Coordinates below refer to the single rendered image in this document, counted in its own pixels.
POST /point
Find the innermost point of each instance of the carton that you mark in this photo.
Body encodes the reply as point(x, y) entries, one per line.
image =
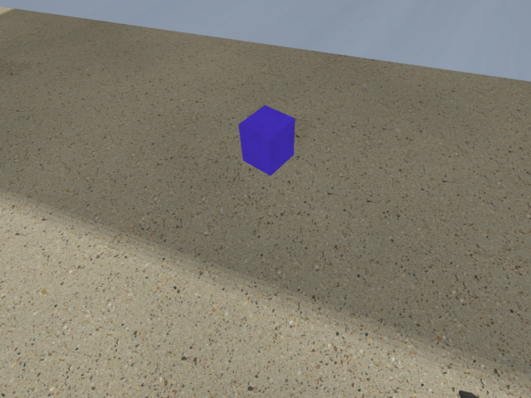
point(267, 139)

